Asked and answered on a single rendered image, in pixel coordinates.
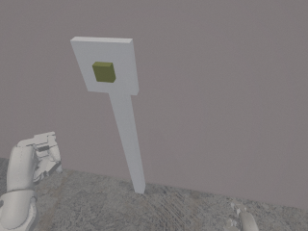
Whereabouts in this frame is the button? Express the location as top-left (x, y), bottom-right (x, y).
top-left (92, 62), bottom-right (116, 83)

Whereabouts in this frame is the panel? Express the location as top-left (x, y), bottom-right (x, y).
top-left (70, 37), bottom-right (145, 194)

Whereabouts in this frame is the robot right hand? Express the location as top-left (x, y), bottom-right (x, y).
top-left (223, 197), bottom-right (259, 231)

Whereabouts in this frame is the robot left hand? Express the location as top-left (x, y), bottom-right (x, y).
top-left (7, 132), bottom-right (63, 192)

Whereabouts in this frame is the robot left forearm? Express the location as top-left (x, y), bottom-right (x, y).
top-left (0, 189), bottom-right (39, 231)

